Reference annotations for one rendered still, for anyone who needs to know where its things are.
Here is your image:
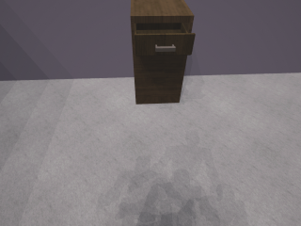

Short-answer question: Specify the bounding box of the drawer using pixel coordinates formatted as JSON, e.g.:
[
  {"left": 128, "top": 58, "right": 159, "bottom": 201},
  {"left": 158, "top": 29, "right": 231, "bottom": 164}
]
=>
[{"left": 135, "top": 23, "right": 196, "bottom": 57}]

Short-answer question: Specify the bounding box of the handle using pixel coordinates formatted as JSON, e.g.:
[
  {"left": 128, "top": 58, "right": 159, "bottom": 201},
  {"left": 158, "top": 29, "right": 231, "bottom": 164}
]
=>
[{"left": 155, "top": 44, "right": 176, "bottom": 52}]

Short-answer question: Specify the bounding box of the cabinet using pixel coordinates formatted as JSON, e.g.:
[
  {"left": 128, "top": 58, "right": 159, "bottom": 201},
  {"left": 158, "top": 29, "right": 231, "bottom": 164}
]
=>
[{"left": 130, "top": 0, "right": 195, "bottom": 105}]

